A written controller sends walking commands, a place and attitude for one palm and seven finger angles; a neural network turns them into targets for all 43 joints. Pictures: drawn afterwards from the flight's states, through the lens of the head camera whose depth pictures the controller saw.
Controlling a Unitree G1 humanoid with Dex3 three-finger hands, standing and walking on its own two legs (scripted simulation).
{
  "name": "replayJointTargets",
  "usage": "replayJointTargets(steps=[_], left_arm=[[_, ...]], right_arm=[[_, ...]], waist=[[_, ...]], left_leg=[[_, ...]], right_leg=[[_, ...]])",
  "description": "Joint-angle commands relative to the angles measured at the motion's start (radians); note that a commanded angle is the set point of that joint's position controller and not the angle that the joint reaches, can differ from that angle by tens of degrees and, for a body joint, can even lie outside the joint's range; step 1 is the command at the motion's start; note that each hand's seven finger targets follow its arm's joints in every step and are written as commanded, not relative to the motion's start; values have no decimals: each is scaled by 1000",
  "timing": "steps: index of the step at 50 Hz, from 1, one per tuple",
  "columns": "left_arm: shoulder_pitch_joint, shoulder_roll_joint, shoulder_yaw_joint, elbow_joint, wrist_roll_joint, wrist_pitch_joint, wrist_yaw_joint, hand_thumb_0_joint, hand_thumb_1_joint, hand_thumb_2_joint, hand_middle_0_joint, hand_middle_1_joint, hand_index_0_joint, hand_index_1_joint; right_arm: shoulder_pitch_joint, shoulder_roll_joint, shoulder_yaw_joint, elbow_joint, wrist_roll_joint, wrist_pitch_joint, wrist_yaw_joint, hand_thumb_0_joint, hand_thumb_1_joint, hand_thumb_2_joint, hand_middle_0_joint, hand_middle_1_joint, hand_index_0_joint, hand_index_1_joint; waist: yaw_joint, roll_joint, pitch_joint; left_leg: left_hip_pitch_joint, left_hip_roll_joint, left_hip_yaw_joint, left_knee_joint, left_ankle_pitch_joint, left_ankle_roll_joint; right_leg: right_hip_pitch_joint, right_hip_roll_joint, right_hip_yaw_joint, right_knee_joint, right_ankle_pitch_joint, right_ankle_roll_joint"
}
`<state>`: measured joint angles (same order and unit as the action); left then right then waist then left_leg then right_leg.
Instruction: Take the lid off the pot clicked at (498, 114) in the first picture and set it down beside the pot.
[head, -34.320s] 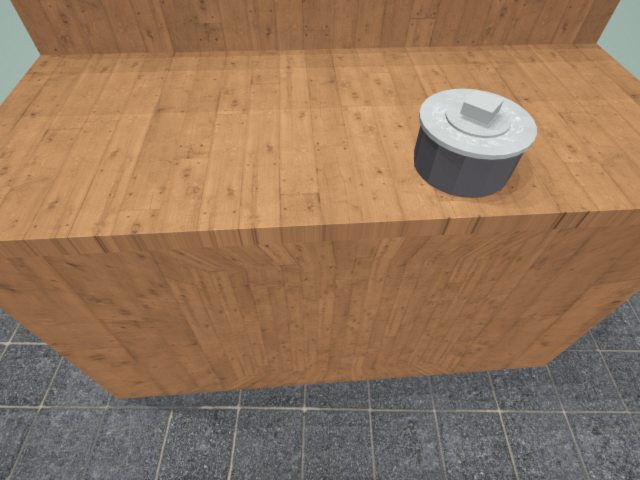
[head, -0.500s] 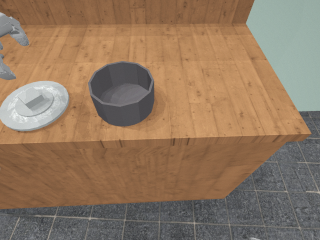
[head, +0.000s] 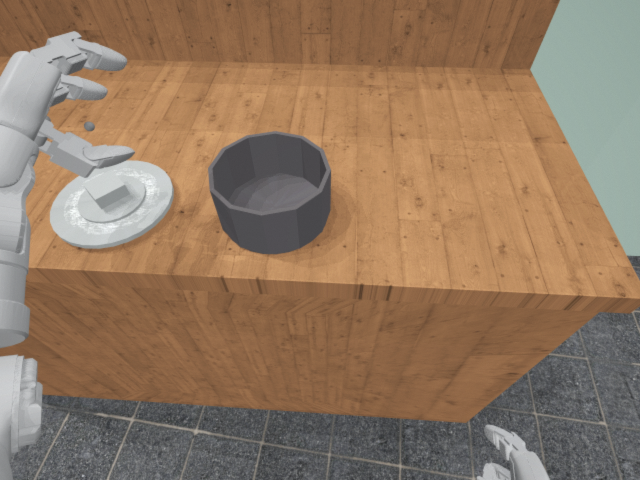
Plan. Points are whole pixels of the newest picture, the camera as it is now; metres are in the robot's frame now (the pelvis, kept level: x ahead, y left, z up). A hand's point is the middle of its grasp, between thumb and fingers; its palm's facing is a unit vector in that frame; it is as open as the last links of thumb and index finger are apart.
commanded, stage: draw the hand back to the body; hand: left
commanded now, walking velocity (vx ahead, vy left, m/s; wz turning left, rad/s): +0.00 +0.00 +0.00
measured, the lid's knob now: (106, 189) +0.47 +0.36 +0.07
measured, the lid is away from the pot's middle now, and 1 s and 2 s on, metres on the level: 0.25 0.25 0.25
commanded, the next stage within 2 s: step back with the hand held close in 1.66 s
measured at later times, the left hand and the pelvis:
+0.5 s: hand (71, 129) +0.36 +0.26 +0.26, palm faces +0.52 -0.82 -0.23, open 9.5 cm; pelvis +0.03 -0.04 +0.01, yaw -3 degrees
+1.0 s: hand (49, 190) +0.29 +0.24 +0.26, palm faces +0.49 -0.84 -0.23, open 7.5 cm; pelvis +0.02 -0.03 +0.01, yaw -2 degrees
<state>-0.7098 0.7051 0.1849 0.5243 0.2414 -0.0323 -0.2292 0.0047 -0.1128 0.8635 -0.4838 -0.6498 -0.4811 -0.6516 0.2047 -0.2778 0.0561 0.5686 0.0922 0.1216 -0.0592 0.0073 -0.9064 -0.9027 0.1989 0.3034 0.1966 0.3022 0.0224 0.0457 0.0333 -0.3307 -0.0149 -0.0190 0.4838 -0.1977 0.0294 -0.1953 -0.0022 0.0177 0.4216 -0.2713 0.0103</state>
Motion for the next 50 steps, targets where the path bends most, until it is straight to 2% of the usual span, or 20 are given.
replayJointTargets(steps=[1,3,4,6,8,16,19,20,22,24,27,28,30,36,39,43,45,46,48,50], left_arm=[[-347,221,246,-296,-255,-74,248,0,-94,871,-453,-640,-453,-640],[-327,214,277,-374,-271,-84,285,0,-43,873,-440,-622,-440,-622],[-297,243,318,-417,-277,-94,299,0,-18,873,-434,-614,-434,-614],[-207,206,333,-458,-292,-99,316,0,33,875,-421,-596,-421,-596],[-113,184,347,-415,-305,-86,320,0,84,876,-408,-579,-408,-579],[59,136,367,-527,-338,-88,308,0,288,882,-356,-509,-356,-509],[66,116,352,-589,-341,-91,305,0,365,884,-336,-483,-336,-483],[76,144,384,-621,-344,-95,310,0,390,885,-330,-474,-330,-474],[89,112,366,-670,-346,-101,310,0,441,887,-317,-457,-317,-457],[116,108,375,-719,-347,-111,313,0,492,888,-304,-439,-304,-439],[195,75,371,-648,-354,-95,311,0,569,890,-284,-413,-284,-413],[174,81,374,-727,-353,-105,310,0,594,891,-278,-405,-278,-405],[206,68,377,-786,-355,-117,312,0,645,893,-265,-387,-265,-387],[337,23,385,-780,-370,-102,307,0,798,897,-226,-335,-226,-335],[343,-4,365,-894,-369,-121,305,0,875,899,-206,-309,-206,-309],[418,-13,380,-894,-372,-106,307,0,900,900,-200,-300,-200,-300],[439,-20,377,-951,-373,-118,308,0,900,900,-200,-300,-200,-300],[479,-41,366,-933,-375,-115,307,0,900,900,-200,-300,-200,-300],[439,-56,339,-1024,-370,-123,304,0,900,900,-200,-300,-200,-300],[510,-52,358,-1030,-372,-129,310,0,900,900,-200,-300,-200,-300]], right_arm=[[-44,-138,-44,-86,-21,-103,-32,0,-900,-900,200,300,200,300],[-55,-130,-44,-75,-29,-127,-30,0,-900,-900,200,300,200,300],[-59,-133,-47,-64,-36,-137,-28,0,-900,-900,200,300,200,300],[-74,-121,-49,-63,-42,-159,-21,0,-900,-900,200,300,200,300],[-74,-123,-56,-51,-43,-165,-15,0,-900,-900,200,300,200,300],[-116,-123,-76,-41,-41,-191,-7,0,-900,-900,200,300,200,300],[-128,-121,-80,-41,-38,-197,-10,0,-900,-900,200,300,200,300],[-132,-122,-81,-41,-41,-200,-10,0,-900,-900,200,300,200,300],[-148,-114,-79,-42,-41,-207,-14,0,-900,-900,200,300,200,300],[-149,-111,-81,-41,-44,-216,-12,0,-900,-900,200,300,200,300],[-150,-109,-83,-30,-45,-208,-15,0,-900,-900,200,300,200,300],[-160,-105,-81,-41,-46,-213,-14,0,-900,-900,200,300,200,300],[-176,-97,-80,-45,-50,-220,-14,0,-900,-900,200,300,200,300],[-184,-85,-77,-41,-56,-215,-15,0,-900,-900,200,300,200,300],[-200,-73,-73,-52,-60,-228,-15,0,-900,-900,200,300,200,300],[-199,-70,-72,-47,-66,-224,-17,0,-900,-900,200,300,200,300],[-209,-68,-72,-54,-69,-228,-19,0,-900,-900,200,300,200,300],[-209,-64,-70,-52,-70,-228,-20,0,-900,-900,200,300,200,300],[-221,-61,-68,-59,-70,-234,-20,0,-900,-900,200,300,200,300],[-219,-61,-69,-56,-75,-240,-19,0,-900,-900,200,300,200,300]], waist=[[-34,63,-325],[-25,119,-339],[-16,123,-334],[-6,153,-339],[-2,65,-303],[10,-11,-269],[4,4,-264],[11,-3,-275],[14,5,-282],[14,44,-302],[17,-45,-223],[22,6,-264],[24,35,-272],[30,-39,-196],[26,39,-228],[36,-14,-197],[35,12,-211],[38,-6,-191],[34,34,-206],[39,38,-198]], left_leg=[[360,48,5,-89,90,15],[375,44,19,-85,173,6],[375,45,29,-75,207,9],[374,41,39,-74,277,4],[340,41,60,-75,284,8],[335,22,99,-62,309,28],[359,15,107,-54,300,34],[358,14,102,-59,296,33],[373,12,105,-60,320,32],[397,12,105,-53,338,32],[355,14,108,-70,292,30],[380,11,106,-71,304,30],[400,11,105,-67,316,30],[368,18,102,-89,273,27],[407,16,100,-88,280,26],[384,21,93,-103,276,22],[402,20,90,-101,270,23],[393,22,88,-105,267,22],[415,22,82,-110,262,18],[410,24,79,-110,249,18]], right_leg=[[-9,39,-35,-85,185,-62],[29,39,-36,-86,240,-62],[50,36,-33,-87,273,-62],[85,36,-35,-80,335,-59],[97,40,-35,-84,371,-50],[119,27,-23,-91,500,-24],[107,24,-19,-99,507,-19],[115,21,-16,-101,509,-17],[124,22,-17,-96,530,-17],[128,19,-14,-94,545,-19],[104,24,-22,-107,504,-14],[121,21,-16,-105,514,-15],[118,22,-15,-107,508,-19],[100,28,-24,-128,447,-17],[102,26,-21,-130,435,-23],[105,30,-25,-136,422,-22],[102,28,-26,-141,402,-25],[101,28,-28,-141,396,-25],[97,29,-26,-145,370,-28],[94,28,-27,-148,352,-30]])
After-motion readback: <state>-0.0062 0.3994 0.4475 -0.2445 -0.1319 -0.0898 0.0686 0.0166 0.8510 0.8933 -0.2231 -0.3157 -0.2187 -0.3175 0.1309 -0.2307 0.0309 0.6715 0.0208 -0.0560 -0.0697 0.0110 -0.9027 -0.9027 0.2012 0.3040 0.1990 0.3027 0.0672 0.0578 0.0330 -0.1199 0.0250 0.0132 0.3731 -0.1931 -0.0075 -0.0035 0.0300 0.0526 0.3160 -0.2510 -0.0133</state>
